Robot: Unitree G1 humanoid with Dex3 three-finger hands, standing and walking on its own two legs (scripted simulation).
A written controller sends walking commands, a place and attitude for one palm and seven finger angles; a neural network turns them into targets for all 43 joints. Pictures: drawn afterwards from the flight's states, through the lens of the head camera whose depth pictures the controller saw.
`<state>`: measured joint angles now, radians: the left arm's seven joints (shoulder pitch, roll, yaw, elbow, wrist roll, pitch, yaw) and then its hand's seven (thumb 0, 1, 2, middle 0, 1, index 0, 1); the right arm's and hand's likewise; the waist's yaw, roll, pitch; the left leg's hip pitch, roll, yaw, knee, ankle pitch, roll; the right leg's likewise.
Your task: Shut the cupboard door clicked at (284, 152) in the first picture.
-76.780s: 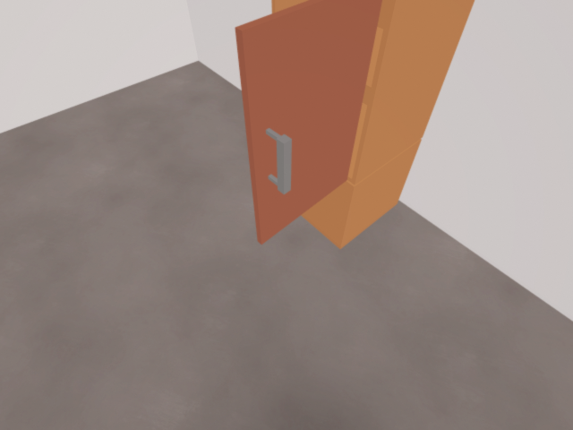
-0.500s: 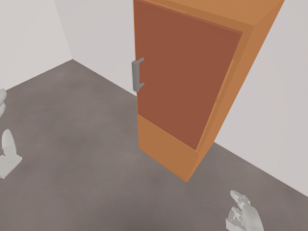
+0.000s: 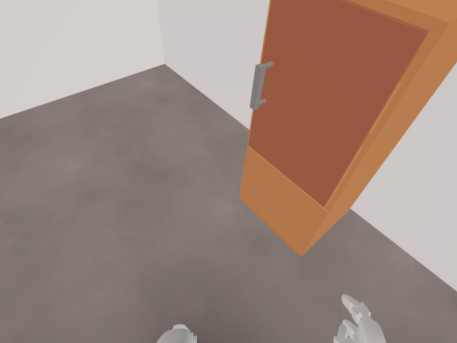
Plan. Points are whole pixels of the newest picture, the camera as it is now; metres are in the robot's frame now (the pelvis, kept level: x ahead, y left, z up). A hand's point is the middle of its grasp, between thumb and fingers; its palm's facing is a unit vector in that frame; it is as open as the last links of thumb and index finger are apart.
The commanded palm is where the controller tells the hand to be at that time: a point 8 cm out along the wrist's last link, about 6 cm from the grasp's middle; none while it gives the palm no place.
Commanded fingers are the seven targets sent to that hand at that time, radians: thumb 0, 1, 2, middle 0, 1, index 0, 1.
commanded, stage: stop stepping back and stand still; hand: left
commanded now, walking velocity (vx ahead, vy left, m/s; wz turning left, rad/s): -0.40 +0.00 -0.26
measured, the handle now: (262, 85) +0.84 -0.06 -0.01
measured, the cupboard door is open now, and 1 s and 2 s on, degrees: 0 0 0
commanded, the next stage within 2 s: let the arm hang, fingers relaxed in 1.14 s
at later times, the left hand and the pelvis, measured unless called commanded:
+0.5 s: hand out of the picture +0.05 +0.32 +0.22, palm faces +0.46 -0.82 -0.34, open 7.5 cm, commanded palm +0.03 +0.35 +0.20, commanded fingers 0.00 0.90 0.90 -0.20 -0.30 -0.20 -0.30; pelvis -0.13 +0.06 +0.02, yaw -4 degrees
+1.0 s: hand out of the picture +0.10 +0.33 +0.19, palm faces +0.34 -0.77 -0.54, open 7.4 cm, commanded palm +0.03 +0.35 +0.20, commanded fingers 0.00 0.90 0.90 -0.20 -0.30 -0.20 -0.30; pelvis -0.15 +0.08 +0.01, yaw -10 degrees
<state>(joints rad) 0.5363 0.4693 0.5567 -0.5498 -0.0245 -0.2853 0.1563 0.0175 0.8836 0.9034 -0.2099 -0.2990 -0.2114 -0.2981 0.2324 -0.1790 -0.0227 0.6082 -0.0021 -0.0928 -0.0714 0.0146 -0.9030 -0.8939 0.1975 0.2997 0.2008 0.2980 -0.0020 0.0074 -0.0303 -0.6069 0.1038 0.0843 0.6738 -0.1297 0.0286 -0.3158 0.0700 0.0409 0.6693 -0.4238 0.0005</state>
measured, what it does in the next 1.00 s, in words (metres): walks backwards: right foot, then left foot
